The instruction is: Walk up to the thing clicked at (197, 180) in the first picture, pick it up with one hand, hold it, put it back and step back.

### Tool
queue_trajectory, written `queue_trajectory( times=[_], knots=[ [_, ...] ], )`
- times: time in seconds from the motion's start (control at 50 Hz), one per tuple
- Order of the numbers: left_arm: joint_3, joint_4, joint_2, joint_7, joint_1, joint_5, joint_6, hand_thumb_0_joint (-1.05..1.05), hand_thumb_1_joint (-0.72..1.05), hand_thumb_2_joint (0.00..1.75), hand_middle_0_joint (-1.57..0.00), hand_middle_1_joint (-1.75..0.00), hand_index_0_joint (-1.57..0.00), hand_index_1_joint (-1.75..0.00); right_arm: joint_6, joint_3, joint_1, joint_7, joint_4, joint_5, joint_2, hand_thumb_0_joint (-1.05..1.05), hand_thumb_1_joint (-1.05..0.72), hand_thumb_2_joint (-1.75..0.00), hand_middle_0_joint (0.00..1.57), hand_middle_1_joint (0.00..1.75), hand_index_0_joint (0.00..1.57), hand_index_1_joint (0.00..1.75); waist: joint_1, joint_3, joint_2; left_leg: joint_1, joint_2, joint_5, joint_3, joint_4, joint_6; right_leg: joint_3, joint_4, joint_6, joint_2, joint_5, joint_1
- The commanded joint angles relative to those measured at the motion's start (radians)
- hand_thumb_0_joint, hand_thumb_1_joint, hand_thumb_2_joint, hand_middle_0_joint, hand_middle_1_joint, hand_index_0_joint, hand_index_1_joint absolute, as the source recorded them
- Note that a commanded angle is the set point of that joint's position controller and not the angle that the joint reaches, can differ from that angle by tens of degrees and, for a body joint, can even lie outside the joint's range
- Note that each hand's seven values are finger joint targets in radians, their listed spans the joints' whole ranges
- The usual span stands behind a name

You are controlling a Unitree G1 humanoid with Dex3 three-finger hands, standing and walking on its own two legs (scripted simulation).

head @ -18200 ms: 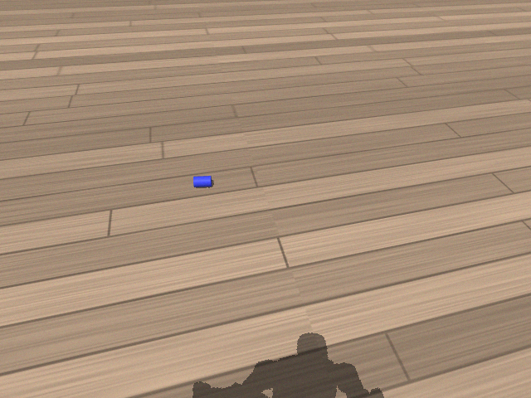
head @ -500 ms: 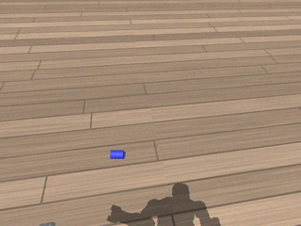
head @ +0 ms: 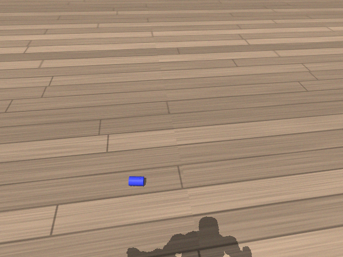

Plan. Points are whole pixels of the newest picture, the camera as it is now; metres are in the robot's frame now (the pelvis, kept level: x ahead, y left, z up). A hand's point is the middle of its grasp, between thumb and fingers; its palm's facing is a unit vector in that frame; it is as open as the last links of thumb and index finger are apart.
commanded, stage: stand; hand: left
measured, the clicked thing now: (136, 181) +0.72 +0.24 -0.75
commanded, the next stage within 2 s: walk up in 0.76 s
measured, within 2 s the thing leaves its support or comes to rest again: neither
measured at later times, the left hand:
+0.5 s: hand out of the picture +0.07 +0.24 -0.15, palm faces -0.04 -0.94 -0.35, open 7.4 cm
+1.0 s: hand out of the picture +0.05 +0.28 -0.15, palm faces +0.03 -0.94 -0.35, open 7.4 cm
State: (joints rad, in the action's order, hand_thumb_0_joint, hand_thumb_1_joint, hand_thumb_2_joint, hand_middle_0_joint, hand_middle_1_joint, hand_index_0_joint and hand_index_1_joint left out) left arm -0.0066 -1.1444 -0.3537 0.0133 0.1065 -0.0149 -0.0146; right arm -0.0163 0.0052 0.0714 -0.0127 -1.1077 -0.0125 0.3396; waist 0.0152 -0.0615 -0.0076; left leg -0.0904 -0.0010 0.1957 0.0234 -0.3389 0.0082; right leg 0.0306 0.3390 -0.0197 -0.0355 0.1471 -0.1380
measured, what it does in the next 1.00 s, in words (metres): lifts its left foot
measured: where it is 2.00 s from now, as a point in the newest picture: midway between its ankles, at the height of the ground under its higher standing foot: (173, 248)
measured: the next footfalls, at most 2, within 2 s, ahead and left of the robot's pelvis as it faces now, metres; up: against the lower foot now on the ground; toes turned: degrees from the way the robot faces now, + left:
left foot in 1.08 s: +0.14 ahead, +0.16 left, +0.00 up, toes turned +3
right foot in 1.54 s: +0.34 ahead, -0.12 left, +0.00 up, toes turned -6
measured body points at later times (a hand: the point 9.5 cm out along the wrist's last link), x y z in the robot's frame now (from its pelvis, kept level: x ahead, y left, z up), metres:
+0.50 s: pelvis +0.00 -0.02 +0.00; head +0.00 -0.02 +0.45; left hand +0.07 +0.29 -0.13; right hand +0.06 -0.32 -0.14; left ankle +0.00 +0.12 -0.75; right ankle +0.03 -0.13 -0.75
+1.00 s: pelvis +0.02 +0.01 +0.00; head +0.03 +0.01 +0.45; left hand +0.05 +0.33 -0.13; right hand +0.09 -0.32 -0.12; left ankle +0.06 +0.14 -0.72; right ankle +0.03 -0.13 -0.75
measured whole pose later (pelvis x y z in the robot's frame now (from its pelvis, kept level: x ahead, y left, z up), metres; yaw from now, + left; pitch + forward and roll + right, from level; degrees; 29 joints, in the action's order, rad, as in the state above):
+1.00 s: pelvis +0.02 +0.01 +0.00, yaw +1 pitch -3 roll -1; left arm -0.08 -1.02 -0.39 0.05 0.24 -0.05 -0.03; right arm -0.02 0.07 0.22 -0.06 -1.04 -0.04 0.42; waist 0.03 -0.07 0.01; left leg -0.34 0.06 0.44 0.00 -0.71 -0.02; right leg 0.03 0.34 0.02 -0.01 0.20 -0.10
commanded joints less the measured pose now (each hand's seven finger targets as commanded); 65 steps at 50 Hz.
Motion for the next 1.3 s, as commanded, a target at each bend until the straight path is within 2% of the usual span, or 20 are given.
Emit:
queue_trajectory(
  times=[0.0,0.34,0.72,0.74,0.76,0.78,0.8,0.82,0.84,0.88,0.94,0.98,1.02,1.04,1.06,1.08,1.1,1.16,1.2,1.28],
  knots=[
    [-0.032,0.063,-0.209,-0.017,-0.050,0.006,-0.032,0.00,0.90,0.90,-0.20,-0.30,-0.20,-0.30,-0.022,0.045,-0.039,0.012,0.053,0.004,0.215,0.00,-0.90,-0.90,0.20,0.30,0.20,0.30,-0.010,0.099,0.033,-0.015,0.122,-0.140,0.085,0.078,-0.023,-0.097,-0.041,0.033,-0.099,-0.099,0.062],
    [-0.027,0.057,-0.227,-0.016,-0.032,0.008,-0.027,0.00,0.90,0.90,-0.20,-0.30,-0.20,-0.30,-0.013,0.037,0.006,0.009,0.027,0.003,0.216,0.00,-0.90,-0.90,0.20,0.30,0.20,0.30,-0.011,0.059,-0.003,-0.040,0.113,-0.021,0.085,0.083,-0.019,-0.122,-0.077,0.041,-0.100,0.041,0.009],
    [-0.030,0.069,-0.225,-0.016,-0.048,0.010,-0.024,0.00,0.90,0.90,-0.20,-0.30,-0.20,-0.30,-0.013,0.028,0.022,0.016,0.027,0.003,0.224,0.00,-0.90,-0.90,0.20,0.30,0.20,0.30,-0.015,0.080,0.015,-0.032,0.129,-0.092,0.074,0.074,-0.014,-0.121,-0.054,0.043,-0.099,-0.088,0.041],
    [-0.089,0.107,-0.271,0.005,0.024,-0.006,-0.028,0.00,0.90,0.90,-0.20,-0.30,-0.20,-0.30,-0.021,0.072,0.088,-0.003,0.069,-0.011,0.288,0.00,-0.90,-0.90,0.20,0.30,0.20,0.30,-0.004,0.154,0.002,-0.066,0.074,0.369,0.056,-0.007,-0.080,-0.099,-0.009,0.080,-0.033,0.403,0.084],
    [-0.101,0.095,-0.289,0.011,0.069,-0.018,-0.024,0.00,0.90,0.90,-0.20,-0.30,-0.20,-0.30,-0.019,0.081,0.085,-0.010,0.076,-0.022,0.295,0.00,-0.90,-0.90,0.20,0.30,0.20,0.30,0.018,0.068,0.000,-0.200,0.073,0.542,0.075,-0.043,-0.089,-0.167,-0.016,0.108,-0.064,0.606,0.045],
    [-0.113,0.094,-0.297,0.015,0.087,-0.024,-0.023,0.00,0.90,0.90,-0.20,-0.30,-0.20,-0.30,-0.015,0.080,0.060,-0.013,0.092,-0.027,0.283,0.00,-0.90,-0.90,0.20,0.30,0.20,0.30,0.035,-0.016,-0.038,-0.350,0.042,0.566,0.045,-0.107,-0.071,-0.247,-0.077,0.127,-0.105,0.712,0.052],
    [-0.126,0.104,-0.320,0.017,0.101,-0.024,-0.024,0.00,0.90,0.90,-0.20,-0.30,-0.20,-0.30,-0.011,0.078,0.036,-0.019,0.114,-0.029,0.247,0.00,-0.90,-0.90,0.20,0.30,0.20,0.30,0.051,-0.063,-0.149,-0.423,0.000,0.423,-0.043,-0.312,-0.049,-0.378,-0.199,0.172,-0.221,0.773,0.048],
    [-0.137,0.126,-0.335,0.012,0.125,-0.024,-0.032,0.00,0.90,0.90,-0.20,-0.30,-0.20,-0.30,-0.013,0.081,0.021,-0.020,0.137,-0.034,0.235,0.00,-0.90,-0.90,0.20,0.30,0.20,0.30,0.068,-0.098,-0.164,-0.500,0.034,0.321,-0.018,-0.457,-0.035,-0.480,-0.260,0.238,-0.324,0.713,0.068],
    [-0.141,0.139,-0.333,0.010,0.128,-0.028,-0.040,0.00,0.90,0.90,-0.20,-0.30,-0.20,-0.30,-0.021,0.089,0.026,-0.019,0.142,-0.031,0.242,0.00,-0.90,-0.90,0.20,0.30,0.20,0.30,0.066,-0.113,-0.118,-0.548,0.084,0.268,0.032,-0.445,-0.037,-0.479,-0.235,0.275,-0.344,0.535,0.126],
    [-0.137,0.153,-0.302,0.008,0.148,-0.023,-0.046,0.00,0.90,0.90,-0.20,-0.30,-0.20,-0.30,-0.037,0.097,0.026,-0.022,0.157,-0.027,0.243,0.00,-0.90,-0.90,0.20,0.30,0.20,0.30,0.067,-0.034,-0.072,-0.529,0.090,0.267,0.041,-0.435,-0.037,-0.386,-0.198,0.253,-0.277,0.326,0.225],
    [-0.137,0.215,-0.306,0.022,0.062,-0.025,-0.038,0.00,0.90,0.90,-0.20,-0.30,-0.20,-0.30,-0.032,0.113,0.119,-0.043,0.160,-0.031,0.241,0.00,-0.90,-0.90,0.20,0.30,0.20,0.30,0.006,0.029,-0.119,-0.302,0.073,0.245,-0.013,-0.374,-0.028,-0.261,-0.189,0.211,-0.210,0.432,0.041],
    [-0.134,0.259,-0.317,0.031,-0.029,-0.030,-0.030,0.00,0.90,0.90,-0.20,-0.30,-0.20,-0.30,-0.029,0.130,0.216,-0.044,0.154,-0.023,0.240,0.00,-0.90,-0.90,0.20,0.30,0.20,0.30,-0.063,0.008,-0.181,-0.094,0.077,0.148,-0.043,-0.267,-0.030,-0.191,-0.144,0.184,-0.181,0.463,-0.186],
    [-0.121,0.288,-0.269,0.035,-0.082,-0.026,-0.016,0.00,0.90,0.90,-0.20,-0.30,-0.20,-0.30,-0.034,0.155,0.426,-0.030,0.087,-0.030,0.245,0.00,-0.90,-0.90,0.20,0.30,0.20,0.30,-0.170,0.026,-0.067,0.208,0.029,0.009,-0.076,-0.198,-0.017,-0.078,0.108,0.136,-0.092,0.531,-0.439],
    [-0.100,0.300,-0.197,0.032,-0.045,-0.025,-0.010,0.00,0.90,0.90,-0.20,-0.30,-0.20,-0.30,-0.039,0.172,0.526,-0.015,0.064,-0.039,0.296,0.00,-0.90,-0.90,0.20,0.30,0.20,0.30,-0.206,0.039,0.140,0.305,0.065,0.130,0.027,-0.123,-0.017,-0.025,0.383,0.111,0.012,0.564,-0.569],
    [-0.076,0.300,-0.127,0.028,0.038,-0.016,-0.006,0.00,0.90,0.90,-0.20,-0.30,-0.20,-0.30,-0.048,0.181,0.539,-0.001,0.085,-0.058,0.372,0.00,-0.90,-0.90,0.20,0.30,0.20,0.30,-0.189,0.013,0.380,0.210,0.274,0.555,0.412,0.092,-0.051,-0.045,0.703,0.089,0.147,0.528,-0.675],
    [-0.086,0.282,-0.188,0.024,0.080,-0.009,0.004,0.00,0.90,0.90,-0.20,-0.30,-0.20,-0.30,-0.054,0.171,0.347,0.008,0.161,-0.048,0.387,0.00,-0.90,-0.90,0.20,0.30,0.20,0.30,-0.101,-0.051,0.227,-0.019,0.379,0.736,0.634,0.247,-0.080,-0.178,0.803,0.079,0.115,0.383,-0.610],
    [-0.103,0.263,-0.264,0.023,0.134,-0.003,0.006,0.00,0.90,0.90,-0.20,-0.30,-0.20,-0.30,-0.059,0.175,0.235,0.007,0.202,-0.030,0.438,0.00,-0.90,-0.90,0.20,0.30,0.20,0.30,-0.061,-0.085,0.170,-0.140,0.409,0.811,0.645,0.293,-0.127,-0.233,0.781,0.085,0.056,0.327,-0.528],
    [-0.120,0.192,-0.298,0.030,0.242,0.003,0.000,0.00,0.90,0.90,-0.20,-0.30,-0.20,-0.30,-0.077,0.144,0.146,0.002,0.244,-0.018,0.348,0.00,-0.90,-0.90,0.20,0.30,0.20,0.30,0.016,-0.089,0.156,-0.121,0.312,0.544,0.362,0.198,-0.168,-0.200,0.747,0.057,-0.009,0.178,-0.465],
    [-0.121,0.188,-0.287,0.039,0.237,-0.001,-0.002,0.00,0.90,0.90,-0.20,-0.30,-0.20,-0.30,-0.089,0.138,0.202,0.001,0.242,-0.012,0.316,0.00,-0.90,-0.90,0.20,0.30,0.20,0.30,-0.007,-0.093,0.147,-0.116,0.268,0.377,0.235,0.180,-0.158,-0.181,0.696,0.034,-0.006,0.124,-0.442],
    [-0.111,0.254,-0.266,0.057,0.147,-0.006,-0.002,0.00,0.90,0.90,-0.20,-0.30,-0.20,-0.30,-0.096,0.142,0.260,0.002,0.250,-0.007,0.329,0.00,-0.90,-0.90,0.20,0.30,0.20,0.30,-0.038,-0.114,0.141,-0.069,0.270,0.230,0.144,0.193,-0.183,-0.146,0.552,0.004,-0.020,0.066,-0.457]
  ],
)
